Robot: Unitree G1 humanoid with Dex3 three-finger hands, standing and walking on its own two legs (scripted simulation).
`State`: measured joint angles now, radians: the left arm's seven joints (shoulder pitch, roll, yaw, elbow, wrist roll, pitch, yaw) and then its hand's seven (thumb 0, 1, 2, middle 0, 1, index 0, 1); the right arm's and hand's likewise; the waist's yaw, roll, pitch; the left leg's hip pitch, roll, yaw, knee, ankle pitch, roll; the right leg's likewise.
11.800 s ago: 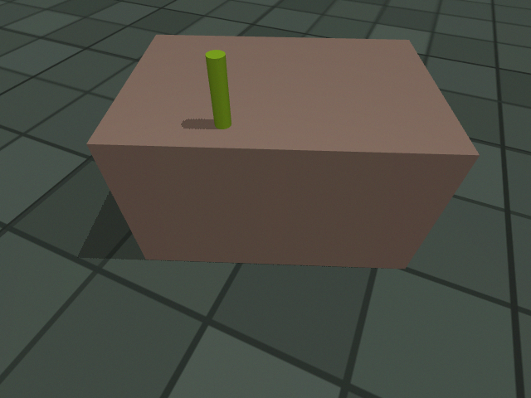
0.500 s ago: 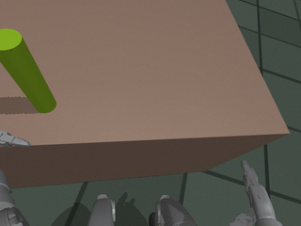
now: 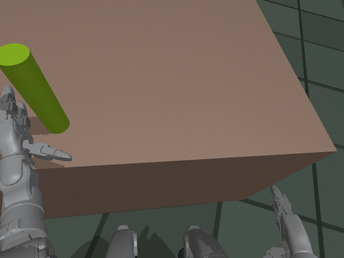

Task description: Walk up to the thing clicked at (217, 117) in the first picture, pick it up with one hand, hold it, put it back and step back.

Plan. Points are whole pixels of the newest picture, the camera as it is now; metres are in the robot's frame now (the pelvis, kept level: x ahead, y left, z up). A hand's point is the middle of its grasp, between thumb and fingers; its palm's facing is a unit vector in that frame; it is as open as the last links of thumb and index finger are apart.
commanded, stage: rest palm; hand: left
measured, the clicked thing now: (40, 97) +0.45 +0.26 +0.08
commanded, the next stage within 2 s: close in 0.12 s
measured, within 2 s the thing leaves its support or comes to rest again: leaves its support in 1.50 s
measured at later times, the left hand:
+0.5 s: hand (46, 115) +0.43 +0.26 +0.04, palm faces +0.29 -0.96 +0.01, open 15.4 cm
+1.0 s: hand (47, 107) +0.45 +0.26 +0.05, palm faces +0.27 -0.96 +0.03, open 7.8 cm
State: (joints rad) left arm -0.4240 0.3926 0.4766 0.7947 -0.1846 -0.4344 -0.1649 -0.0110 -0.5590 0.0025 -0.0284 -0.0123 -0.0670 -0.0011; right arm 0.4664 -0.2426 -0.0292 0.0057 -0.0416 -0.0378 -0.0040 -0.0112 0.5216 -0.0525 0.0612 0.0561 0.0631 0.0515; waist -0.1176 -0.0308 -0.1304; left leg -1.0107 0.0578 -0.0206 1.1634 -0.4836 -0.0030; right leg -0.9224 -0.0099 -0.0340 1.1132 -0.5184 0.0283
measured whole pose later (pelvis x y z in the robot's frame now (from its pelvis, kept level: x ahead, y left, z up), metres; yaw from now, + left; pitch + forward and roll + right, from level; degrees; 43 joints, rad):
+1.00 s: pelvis +0.00 +0.00 +0.00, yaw -1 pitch +20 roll -3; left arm -0.57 0.46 0.51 0.95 -0.15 -0.46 -0.15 -0.03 -0.13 0.81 -0.95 -0.93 -1.00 -0.91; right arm 0.44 -0.26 -0.03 -0.02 -0.03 0.05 0.03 -0.01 0.51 -0.05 0.06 0.05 0.06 0.05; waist -0.15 -0.02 -0.14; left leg -1.02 0.07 -0.01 1.14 -0.48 -0.01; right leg -0.94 0.00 -0.03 1.10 -0.51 0.03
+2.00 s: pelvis +0.02 +0.00 +0.03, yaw +0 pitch +16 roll -2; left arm -0.55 0.44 0.42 0.84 -0.13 -0.25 -0.06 -0.03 -0.10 1.17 -0.86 -1.12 -0.91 -1.11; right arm 0.37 -0.23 -0.04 0.16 -0.01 0.05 -0.02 -0.01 0.55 -0.05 0.06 0.06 0.06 0.05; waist -0.11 -0.01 -0.11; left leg -0.82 0.06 0.00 0.98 -0.44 0.00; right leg -0.74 -0.01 -0.02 0.92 -0.46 0.03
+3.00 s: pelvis +0.01 -0.01 +0.07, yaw +1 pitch +2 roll +0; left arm -0.31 0.25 0.27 0.20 -0.16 0.22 0.08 -0.03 -0.09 1.16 -0.86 -1.12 -0.90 -1.11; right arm 0.31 -0.21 -0.07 0.44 0.02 -0.12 -0.12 -0.01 0.56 -0.04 0.06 0.05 0.06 0.05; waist -0.02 0.04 -0.06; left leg -0.42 0.04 0.02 0.70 -0.32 -0.01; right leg -0.36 -0.02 -0.01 0.70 -0.37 0.02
